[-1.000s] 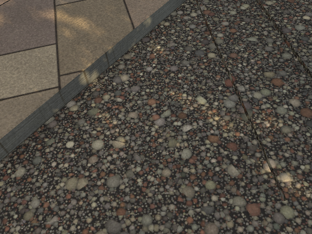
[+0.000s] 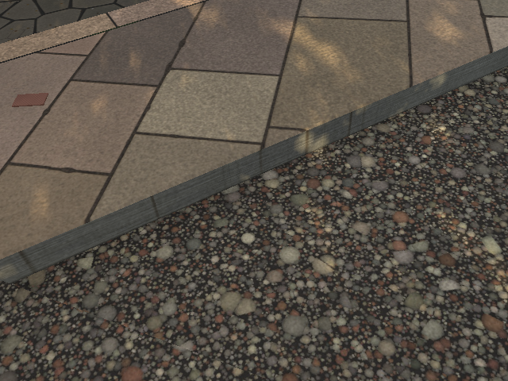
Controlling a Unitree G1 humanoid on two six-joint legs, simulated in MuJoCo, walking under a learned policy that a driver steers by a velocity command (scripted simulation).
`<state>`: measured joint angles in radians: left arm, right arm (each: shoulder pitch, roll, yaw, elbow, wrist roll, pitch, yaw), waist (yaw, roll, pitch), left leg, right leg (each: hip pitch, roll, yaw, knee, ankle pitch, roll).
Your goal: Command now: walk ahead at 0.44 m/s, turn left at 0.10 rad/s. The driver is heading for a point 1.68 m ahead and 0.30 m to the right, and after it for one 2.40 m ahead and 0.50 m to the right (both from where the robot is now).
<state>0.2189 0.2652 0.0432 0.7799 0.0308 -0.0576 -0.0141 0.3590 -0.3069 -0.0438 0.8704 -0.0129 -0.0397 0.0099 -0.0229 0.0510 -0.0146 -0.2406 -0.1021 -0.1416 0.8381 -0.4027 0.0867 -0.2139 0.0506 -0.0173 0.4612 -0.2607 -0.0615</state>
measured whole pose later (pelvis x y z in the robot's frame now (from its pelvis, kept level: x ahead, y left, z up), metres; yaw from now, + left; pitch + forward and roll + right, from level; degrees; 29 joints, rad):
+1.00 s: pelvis +0.59 -0.06 -0.07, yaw +0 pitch +0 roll +2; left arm 0.15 0.26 0.04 0.91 0.03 -0.08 -0.02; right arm 0.35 -0.25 -0.04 1.06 -0.01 -0.07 -0.01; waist -0.04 0.01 0.06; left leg -0.26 -0.04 -0.01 1.22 -0.46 0.08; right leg -0.31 0.02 -0.06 0.52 -0.21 -0.08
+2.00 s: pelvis +1.10 -0.10 -0.09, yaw -16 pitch +0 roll +0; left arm 0.07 0.22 0.06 0.87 0.04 -0.04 -0.03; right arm 0.35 -0.21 -0.04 1.00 -0.02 -0.07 -0.02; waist -0.02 0.01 0.07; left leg -0.18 0.07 0.16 1.05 -0.45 0.01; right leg -0.42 0.08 -0.11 0.60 -0.20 -0.15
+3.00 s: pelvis +1.64 -0.28 +0.07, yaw -29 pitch +3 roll +1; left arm 0.04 0.20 0.01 0.65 0.03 -0.05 -0.05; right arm 0.43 -0.21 -0.04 0.89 -0.01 -0.11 -0.01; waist -0.08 -0.04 0.02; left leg 0.07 -0.08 0.06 0.16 -0.29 0.08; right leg -0.64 0.00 -0.06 0.58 0.01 -0.07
